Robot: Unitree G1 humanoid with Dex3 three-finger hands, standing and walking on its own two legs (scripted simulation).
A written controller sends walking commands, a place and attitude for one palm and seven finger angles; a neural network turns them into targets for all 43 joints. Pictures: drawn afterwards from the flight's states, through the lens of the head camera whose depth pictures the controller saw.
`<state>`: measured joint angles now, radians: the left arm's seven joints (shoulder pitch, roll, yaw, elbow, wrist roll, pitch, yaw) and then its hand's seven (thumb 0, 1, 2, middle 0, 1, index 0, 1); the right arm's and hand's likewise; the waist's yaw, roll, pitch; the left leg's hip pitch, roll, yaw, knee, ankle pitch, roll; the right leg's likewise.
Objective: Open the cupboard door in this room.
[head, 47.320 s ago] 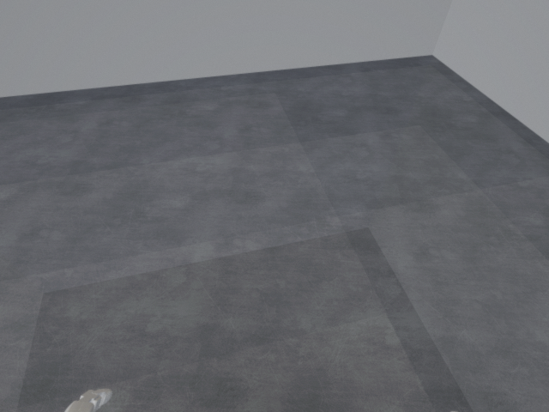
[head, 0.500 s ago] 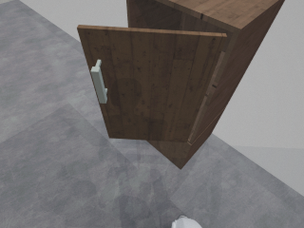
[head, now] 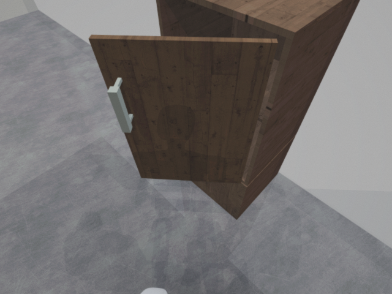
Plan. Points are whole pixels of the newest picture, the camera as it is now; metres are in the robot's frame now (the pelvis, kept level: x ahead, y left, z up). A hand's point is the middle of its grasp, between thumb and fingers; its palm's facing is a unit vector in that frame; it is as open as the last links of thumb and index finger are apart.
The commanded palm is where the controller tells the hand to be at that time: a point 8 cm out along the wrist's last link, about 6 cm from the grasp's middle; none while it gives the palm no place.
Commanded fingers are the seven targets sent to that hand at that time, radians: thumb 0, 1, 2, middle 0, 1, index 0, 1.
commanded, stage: come to a stop and stand still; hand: left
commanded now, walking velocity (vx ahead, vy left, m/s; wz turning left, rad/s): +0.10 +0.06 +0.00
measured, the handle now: (123, 105) +0.55 +0.24 +0.05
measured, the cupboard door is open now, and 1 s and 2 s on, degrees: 40 40 40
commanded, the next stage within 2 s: look again from close up in 0.42 s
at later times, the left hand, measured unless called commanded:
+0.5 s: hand out of the picture -0.01 +0.20 -0.17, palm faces +0.01 -0.98 -0.18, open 7.3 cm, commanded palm none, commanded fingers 0.00 0.90 0.90 -0.20 -0.30 -0.20 -0.30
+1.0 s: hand out of the picture +0.03 +0.16 -0.16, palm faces +0.01 -0.96 -0.28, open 7.3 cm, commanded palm none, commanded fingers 0.00 0.90 0.90 -0.20 -0.30 -0.20 -0.30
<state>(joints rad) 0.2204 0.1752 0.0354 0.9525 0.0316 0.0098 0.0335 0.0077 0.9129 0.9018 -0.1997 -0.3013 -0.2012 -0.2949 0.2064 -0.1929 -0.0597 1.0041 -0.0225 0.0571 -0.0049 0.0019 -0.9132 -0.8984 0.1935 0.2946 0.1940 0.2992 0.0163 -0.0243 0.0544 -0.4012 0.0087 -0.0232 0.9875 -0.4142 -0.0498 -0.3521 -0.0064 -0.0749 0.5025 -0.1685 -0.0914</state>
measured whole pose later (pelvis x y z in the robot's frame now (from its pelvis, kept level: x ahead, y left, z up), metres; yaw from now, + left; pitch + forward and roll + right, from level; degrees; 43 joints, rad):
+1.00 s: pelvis -0.02 -0.03 -0.01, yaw +0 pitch -2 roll +2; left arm 0.22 0.13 0.01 1.09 0.02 -0.02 0.03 0.01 0.94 0.90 -0.20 -0.30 -0.20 -0.29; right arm 0.26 -0.19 -0.01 1.06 -0.02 0.00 -0.03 0.01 -0.93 -0.90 0.19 0.29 0.19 0.30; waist -0.02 0.08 0.03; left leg -0.13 0.04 0.01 0.52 -0.36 -0.06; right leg -0.26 -0.02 -0.02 0.63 -0.34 -0.02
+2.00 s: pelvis -0.01 -0.02 +0.00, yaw +0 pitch -1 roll +2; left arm 0.22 0.15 0.03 1.08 0.02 -0.01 0.04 0.01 0.94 0.90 -0.20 -0.30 -0.20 -0.29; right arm 0.26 -0.16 -0.03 1.11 -0.02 0.00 -0.04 0.01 -0.92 -0.90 0.20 0.29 0.20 0.30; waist -0.01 0.04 0.06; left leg -0.12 0.03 0.01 0.47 -0.33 -0.05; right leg -0.25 -0.03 -0.02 0.58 -0.32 -0.01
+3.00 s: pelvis -0.04 +0.00 -0.01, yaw +1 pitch -2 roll +0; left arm 0.27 0.22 0.02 1.02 0.02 -0.02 0.03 0.01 0.91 0.90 -0.20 -0.30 -0.20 -0.29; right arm 0.25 -0.24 -0.05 1.03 -0.02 -0.01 -0.03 0.00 -0.91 -0.90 0.20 0.30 0.20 0.30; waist -0.02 0.00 -0.01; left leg -0.18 0.03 0.00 0.56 -0.34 -0.02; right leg -0.25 -0.03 -0.03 0.56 -0.27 0.01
